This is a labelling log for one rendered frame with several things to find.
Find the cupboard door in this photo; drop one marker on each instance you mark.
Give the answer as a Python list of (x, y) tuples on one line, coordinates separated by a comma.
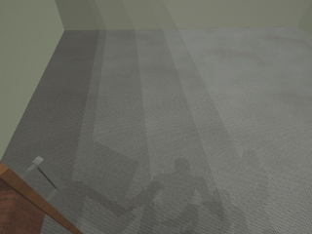
[(24, 190)]

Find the handle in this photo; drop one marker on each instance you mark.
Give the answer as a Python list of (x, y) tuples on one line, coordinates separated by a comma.
[(40, 164)]

